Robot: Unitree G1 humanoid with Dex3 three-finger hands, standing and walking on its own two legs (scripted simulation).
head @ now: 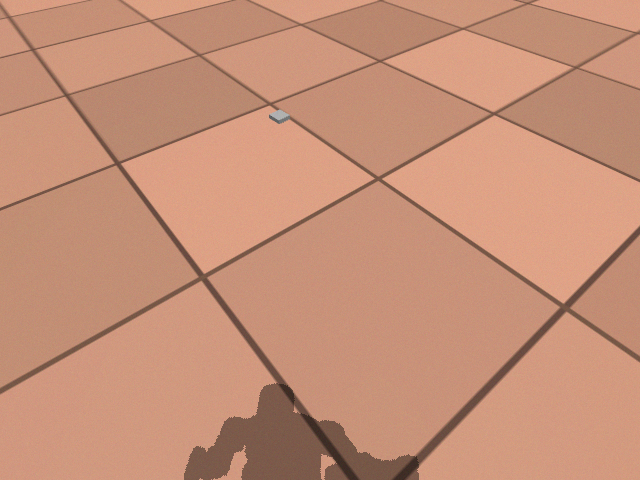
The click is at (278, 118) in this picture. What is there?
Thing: flat box
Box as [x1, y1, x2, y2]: [269, 110, 289, 123]
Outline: 269,114 269,117 278,123 289,118 289,115 281,110 277,110
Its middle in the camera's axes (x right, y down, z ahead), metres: -0.23 -0.73 +2.37
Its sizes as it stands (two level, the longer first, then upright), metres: 0.095 0.085 0.025
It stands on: the floor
